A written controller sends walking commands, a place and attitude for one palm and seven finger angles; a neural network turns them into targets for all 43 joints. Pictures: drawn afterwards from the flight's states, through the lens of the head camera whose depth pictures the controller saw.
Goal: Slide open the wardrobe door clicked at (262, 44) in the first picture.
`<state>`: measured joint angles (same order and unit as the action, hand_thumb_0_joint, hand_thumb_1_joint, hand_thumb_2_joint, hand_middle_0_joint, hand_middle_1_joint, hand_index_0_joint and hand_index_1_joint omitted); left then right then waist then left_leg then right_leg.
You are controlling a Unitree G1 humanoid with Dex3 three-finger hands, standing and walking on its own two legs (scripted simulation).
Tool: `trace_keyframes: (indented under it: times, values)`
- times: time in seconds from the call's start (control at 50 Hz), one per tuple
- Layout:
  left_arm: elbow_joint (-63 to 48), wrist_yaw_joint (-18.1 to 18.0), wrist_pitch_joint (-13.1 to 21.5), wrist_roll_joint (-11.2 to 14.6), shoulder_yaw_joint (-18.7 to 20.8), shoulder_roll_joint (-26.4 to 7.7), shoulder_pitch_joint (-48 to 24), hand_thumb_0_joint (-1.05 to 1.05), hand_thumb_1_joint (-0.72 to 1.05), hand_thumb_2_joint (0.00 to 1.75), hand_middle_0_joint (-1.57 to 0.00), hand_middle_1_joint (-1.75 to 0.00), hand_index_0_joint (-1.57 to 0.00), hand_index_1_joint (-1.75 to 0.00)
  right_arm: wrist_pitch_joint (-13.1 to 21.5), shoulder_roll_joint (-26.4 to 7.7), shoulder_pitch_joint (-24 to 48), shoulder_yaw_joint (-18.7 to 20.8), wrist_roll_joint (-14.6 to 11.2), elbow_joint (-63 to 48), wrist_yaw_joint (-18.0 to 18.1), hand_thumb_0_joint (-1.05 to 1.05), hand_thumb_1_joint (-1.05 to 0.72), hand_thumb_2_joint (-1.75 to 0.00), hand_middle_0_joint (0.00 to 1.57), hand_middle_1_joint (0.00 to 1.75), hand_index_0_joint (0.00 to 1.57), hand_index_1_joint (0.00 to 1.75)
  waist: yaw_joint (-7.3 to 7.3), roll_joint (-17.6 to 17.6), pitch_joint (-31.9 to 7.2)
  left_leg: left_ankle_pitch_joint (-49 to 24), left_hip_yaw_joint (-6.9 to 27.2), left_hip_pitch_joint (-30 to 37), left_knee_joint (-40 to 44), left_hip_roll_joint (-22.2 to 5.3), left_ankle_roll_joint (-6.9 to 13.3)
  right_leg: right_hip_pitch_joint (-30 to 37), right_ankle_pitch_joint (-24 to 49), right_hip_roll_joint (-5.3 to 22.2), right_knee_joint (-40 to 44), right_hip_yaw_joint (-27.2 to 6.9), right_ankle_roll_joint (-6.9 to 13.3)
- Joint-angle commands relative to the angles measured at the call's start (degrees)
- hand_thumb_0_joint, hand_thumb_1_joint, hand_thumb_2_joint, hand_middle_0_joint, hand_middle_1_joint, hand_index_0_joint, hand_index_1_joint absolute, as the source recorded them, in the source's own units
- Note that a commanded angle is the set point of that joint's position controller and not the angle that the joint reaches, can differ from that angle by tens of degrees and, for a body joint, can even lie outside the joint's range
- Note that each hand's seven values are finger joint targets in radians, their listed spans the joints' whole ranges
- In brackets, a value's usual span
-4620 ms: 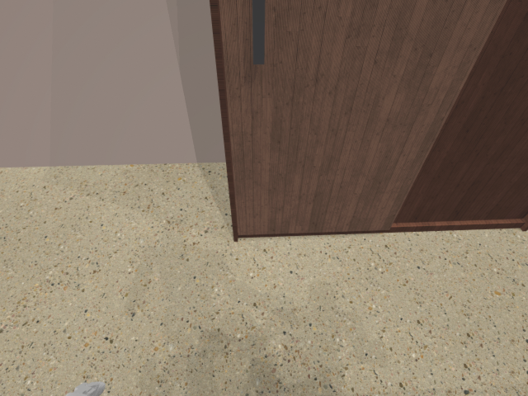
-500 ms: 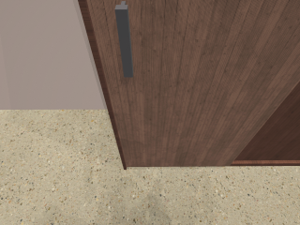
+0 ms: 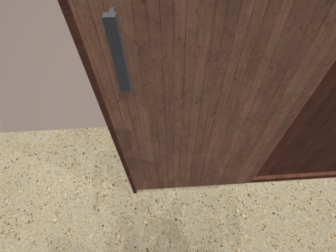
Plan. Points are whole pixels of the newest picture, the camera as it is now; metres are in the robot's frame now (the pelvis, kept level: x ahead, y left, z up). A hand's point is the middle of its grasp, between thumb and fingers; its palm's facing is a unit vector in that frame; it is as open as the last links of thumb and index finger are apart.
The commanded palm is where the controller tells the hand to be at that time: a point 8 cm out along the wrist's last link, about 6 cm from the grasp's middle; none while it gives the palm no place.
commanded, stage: come to a stop and stand still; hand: left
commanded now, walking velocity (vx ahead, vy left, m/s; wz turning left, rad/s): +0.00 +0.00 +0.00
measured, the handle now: (119, 52) +0.53 +0.15 +0.21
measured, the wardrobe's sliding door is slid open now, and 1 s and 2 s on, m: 0.00 0.00 0.00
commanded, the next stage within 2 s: look again from close up in 0.50 s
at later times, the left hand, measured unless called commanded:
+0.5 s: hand out of the picture +0.03 +0.17 -0.17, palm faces +0.02 -0.97 -0.24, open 7.4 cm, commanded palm none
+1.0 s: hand out of the picture +0.04 +0.19 -0.16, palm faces +0.02 -0.96 -0.26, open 7.4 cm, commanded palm none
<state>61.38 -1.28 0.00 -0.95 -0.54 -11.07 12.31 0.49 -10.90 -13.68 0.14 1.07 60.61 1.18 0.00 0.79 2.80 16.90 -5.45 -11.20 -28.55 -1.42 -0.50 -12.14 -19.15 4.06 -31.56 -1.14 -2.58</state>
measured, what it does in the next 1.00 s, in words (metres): stands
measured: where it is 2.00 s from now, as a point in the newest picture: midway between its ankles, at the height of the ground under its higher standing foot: outside the picture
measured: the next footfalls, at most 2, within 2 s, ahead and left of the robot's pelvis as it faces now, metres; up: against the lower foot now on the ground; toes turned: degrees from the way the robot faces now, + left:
right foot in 1.96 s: +0.12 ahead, -0.13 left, +0.00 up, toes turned -2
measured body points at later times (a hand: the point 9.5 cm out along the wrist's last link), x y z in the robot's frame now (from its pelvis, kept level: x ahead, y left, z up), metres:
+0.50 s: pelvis +0.00 -0.03 +0.00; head +0.03 -0.03 +0.45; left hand +0.03 +0.22 -0.15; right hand +0.05 -0.27 -0.15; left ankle -0.02 +0.12 -0.73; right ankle -0.03 -0.15 -0.73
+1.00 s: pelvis +0.00 -0.03 +0.01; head +0.02 -0.03 +0.46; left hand +0.04 +0.24 -0.14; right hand +0.05 -0.28 -0.15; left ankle -0.02 +0.12 -0.73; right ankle -0.03 -0.15 -0.73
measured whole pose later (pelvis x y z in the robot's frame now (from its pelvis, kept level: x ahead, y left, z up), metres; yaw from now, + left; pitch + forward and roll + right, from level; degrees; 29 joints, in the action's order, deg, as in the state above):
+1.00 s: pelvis +0.00 -0.03 +0.01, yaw +1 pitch +0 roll +1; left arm 62.5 -0.4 0.5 -0.7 0.2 -14.4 10.3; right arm 0.6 -13.1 -10.2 -0.1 1.1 63.5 1.0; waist -0.6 -0.4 2.7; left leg 14.0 -3.4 -9.5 -24.1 -3.7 -2.8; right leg -9.7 -16.7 1.6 -26.7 1.2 -0.3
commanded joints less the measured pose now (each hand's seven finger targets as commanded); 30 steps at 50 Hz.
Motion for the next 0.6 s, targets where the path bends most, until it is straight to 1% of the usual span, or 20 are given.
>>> trace_keyframes:
  times: [0.0, 0.02, 0.04, 0.06, 0.14, 0.16, 0.24, 0.26, 0.28, 0.32, 0.4, 0.42, 0.44, 0.46, 0.5, 0.54, 0.58]
  values:
    - [-2.2, -0.6, 1.0, -0.2, 1.9, -8.3, 2.7, 0.00, 0.90, 0.90, -0.20, -0.30, -0.20, -0.30, 1.2, -6.6, -2.2, 1.1, -0.1, -2.0, 0.3, 0.00, -0.90, -0.90, 0.20, 0.30, 0.20, 0.30, -0.05, -1.2, -2.2, -13.4, 4.1, 2.1, 4.4, -4.5, 1.8, -1.2, 16.5, 2.3, 4.8, -2.0, 4.0]
    - [-2.2, -0.6, 1.0, -0.2, 2.0, -8.4, 2.5, 0.00, 0.90, 0.90, -0.20, -0.30, -0.20, -0.30, 1.1, -6.4, -2.1, 1.1, -0.1, -1.8, 0.3, 0.00, -0.90, -0.90, 0.20, 0.30, 0.20, 0.30, -0.07, -1.7, -1.9, -13.1, 4.1, 1.9, 4.3, -4.5, 1.7, -1.1, 16.2, 2.3, 5.1, -2.0, 4.0]
    - [-2.0, -0.5, 1.0, -0.1, 1.9, -8.1, 2.8, 0.00, 0.90, 0.90, -0.20, -0.30, -0.20, -0.30, 1.2, -6.5, -1.9, 1.1, -0.1, -1.6, 0.4, 0.00, -0.90, -0.90, 0.20, 0.30, 0.20, 0.30, -0.14, -1.4, -2.1, -12.7, 3.9, 2.3, 4.4, -4.6, 1.6, -1.4, 16.0, 2.3, 5.4, -2.2, 4.0]
    - [-2.1, -0.6, 1.2, -0.2, 2.0, -8.6, 2.8, 0.00, 0.90, 0.90, -0.20, -0.30, -0.20, -0.30, 1.2, -6.4, -2.0, 1.2, -0.2, -1.6, 0.4, 0.00, -0.90, -0.90, 0.20, 0.30, 0.20, 0.30, -0.09, -2.1, -2.2, -13.6, 3.9, 2.4, 4.0, -4.6, 1.6, -0.7, 17.5, 2.3, 5.4, -2.1, 4.1]
    - [-1.9, -0.5, 1.3, -0.1, 2.1, -8.6, 2.5, 0.00, 0.90, 0.90, -0.20, -0.30, -0.20, -0.30, 1.1, -6.8, -1.4, 1.1, -0.2, -1.2, 0.4, 0.00, -0.90, -0.90, 0.20, 0.30, 0.20, 0.30, -0.11, -1.9, -2.4, -12.5, 3.7, 2.6, 4.2, -4.7, 1.3, -0.8, 17.2, 2.5, 6.2, -2.5, 4.3]
    - [-1.8, -0.4, 1.4, -0.2, 2.1, -8.8, 2.7, 0.00, 0.90, 0.90, -0.20, -0.30, -0.20, -0.30, 1.1, -6.7, -1.3, 1.2, -0.2, -1.2, 0.4, 0.00, -0.90, -0.90, 0.20, 0.30, 0.20, 0.30, -0.11, -3.0, -2.4, -13.3, 3.7, 2.8, 3.9, -4.7, 1.3, -0.5, 18.9, 2.5, 6.2, -2.4, 4.4]
    - [-1.7, -0.4, 1.5, -0.1, 2.2, -9.2, 2.3, 0.00, 0.90, 0.90, -0.20, -0.30, -0.20, -0.30, 1.0, -7.2, -0.9, 1.2, -0.2, -0.8, 0.4, 0.00, -0.90, -0.90, 0.20, 0.30, 0.20, 0.30, -0.01, -1.9, -2.2, -12.5, 3.5, 2.9, 4.0, -4.6, 0.9, -0.6, 18.5, 2.7, 7.0, -2.7, 4.5]
    - [-1.7, -0.4, 1.6, -0.1, 2.3, -9.3, 2.4, 0.00, 0.90, 0.90, -0.20, -0.30, -0.20, -0.30, 1.0, -7.1, -0.8, 1.3, -0.2, -0.6, 0.5, 0.00, -0.90, -0.90, 0.20, 0.30, 0.20, 0.30, -0.01, -2.4, -2.4, -13.0, 3.6, 3.2, 4.0, -4.8, 1.0, -0.3, 19.3, 2.5, 7.1, -2.7, 4.6]
    - [-1.8, -0.4, 1.6, -0.1, 2.4, -9.5, 2.1, 0.00, 0.90, 0.90, -0.20, -0.30, -0.20, -0.30, 1.0, -7.6, -0.7, 1.2, -0.2, -0.6, 0.5, 0.00, -0.90, -0.90, 0.20, 0.30, 0.20, 0.30, -0.02, -1.7, -2.3, -13.6, 3.5, 3.0, 3.9, -4.8, 0.9, -0.1, 19.8, 2.6, 7.0, -2.6, 4.6]
    - [-1.7, -0.3, 1.5, 0.0, 2.4, -9.6, 1.9, 0.00, 0.90, 0.90, -0.20, -0.30, -0.20, -0.30, 1.0, -7.7, -0.5, 1.2, -0.2, -0.4, 0.5, 0.00, -0.90, -0.90, 0.20, 0.30, 0.20, 0.30, -0.08, -1.5, -2.5, -12.9, 3.6, 2.9, 4.4, -4.9, 0.8, 0.1, 18.4, 2.5, 7.3, -2.6, 4.6]
    - [-1.6, -0.2, 1.6, 0.0, 2.5, -10.2, 1.7, 0.00, 0.90, 0.90, -0.20, -0.30, -0.20, -0.30, 1.0, -8.2, 0.3, 1.3, -0.2, -0.4, 0.5, 0.00, -0.90, -0.90, 0.20, 0.30, 0.20, 0.30, -0.28, -1.8, -2.0, -12.9, 3.7, 2.8, 4.5, -4.9, 0.7, 0.1, 18.7, 2.7, 8.0, -2.6, 4.6]
    - [-1.5, -0.2, 1.7, 0.0, 2.5, -10.2, 1.7, 0.00, 0.90, 0.90, -0.20, -0.30, -0.20, -0.30, 1.0, -8.2, 0.3, 1.3, -0.1, -0.3, 0.5, 0.00, -0.90, -0.90, 0.20, 0.30, 0.20, 0.30, -0.21, -2.4, -2.2, -12.6, 3.6, 2.8, 4.5, -5.0, 0.7, 0.2, 18.5, 2.7, 8.4, -2.7, 4.7]
    - [-1.5, -0.1, 1.7, 0.0, 2.4, -10.4, 1.4, 0.00, 0.90, 0.90, -0.20, -0.30, -0.20, -0.30, 1.0, -8.3, 0.3, 1.2, -0.1, -0.3, 0.4, 0.00, -0.90, -0.90, 0.20, 0.30, 0.20, 0.30, -0.17, -2.1, -2.4, -12.9, 3.7, 2.9, 4.7, -4.9, 0.6, 0.4, 18.7, 2.7, 8.3, -2.6, 4.6]
    - [-1.6, -0.1, 1.7, 0.0, 2.5, -10.4, 1.5, 0.00, 0.90, 0.90, -0.20, -0.30, -0.20, -0.30, 1.0, -8.2, 0.4, 1.3, -0.2, -0.2, 0.5, 0.00, -0.90, -0.90, 0.20, 0.30, 0.20, 0.30, -0.21, -2.6, -2.3, -13.2, 3.7, 3.1, 4.7, -5.1, 0.7, 0.6, 19.3, 2.6, 8.4, -2.5, 4.7]
    - [-1.6, -0.1, 1.7, 0.1, 2.6, -10.7, 1.0, 0.00, 0.90, 0.90, -0.20, -0.30, -0.20, -0.30, 1.1, -8.9, 0.5, 1.3, -0.1, -0.1, 0.4, 0.00, -0.90, -0.90, 0.20, 0.30, 0.20, 0.30, -0.21, -1.4, -3.1, -14.0, 3.9, 3.4, 5.0, -5.2, 0.7, 0.9, 19.2, 2.6, 8.1, -2.3, 4.6]
    - [-1.7, -0.1, 1.6, 0.1, 2.6, -10.8, 0.8, 0.00, 0.90, 0.90, -0.20, -0.30, -0.20, -0.30, 1.1, -9.1, 0.8, 1.2, -0.1, 0.0, 0.4, 0.00, -0.90, -0.90, 0.20, 0.30, 0.20, 0.30, -0.36, -1.0, -2.9, -14.4, 4.1, 3.4, 5.5, -5.4, 0.7, 0.9, 18.7, 2.5, 8.2, -2.1, 4.6]
    - [-1.6, -0.1, 1.7, 0.0, 2.7, -11.1, 0.6, 0.00, 0.90, 0.90, -0.20, -0.30, -0.20, -0.30, 1.2, -9.5, 0.9, 1.2, -0.1, 0.0, 0.5, 0.00, -0.90, -0.90, 0.20, 0.30, 0.20, 0.30, -0.37, -1.0, -3.3, -15.8, 4.2, 3.5, 5.3, -5.6, 0.8, 1.6, 20.3, 2.5, 7.9, -2.0, 4.6]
